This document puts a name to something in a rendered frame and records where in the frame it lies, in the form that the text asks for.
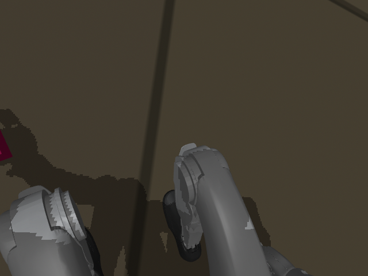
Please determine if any small box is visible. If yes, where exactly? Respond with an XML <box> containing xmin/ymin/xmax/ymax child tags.
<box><xmin>0</xmin><ymin>130</ymin><xmax>13</xmax><ymax>161</ymax></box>

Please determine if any right robot foot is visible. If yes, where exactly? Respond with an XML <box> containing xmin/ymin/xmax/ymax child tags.
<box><xmin>163</xmin><ymin>190</ymin><xmax>201</xmax><ymax>262</ymax></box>

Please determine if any right robot hand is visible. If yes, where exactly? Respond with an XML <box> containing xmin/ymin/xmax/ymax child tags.
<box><xmin>261</xmin><ymin>243</ymin><xmax>295</xmax><ymax>276</ymax></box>

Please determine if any left robot foot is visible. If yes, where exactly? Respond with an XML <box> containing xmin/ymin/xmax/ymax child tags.
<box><xmin>85</xmin><ymin>228</ymin><xmax>104</xmax><ymax>276</ymax></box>

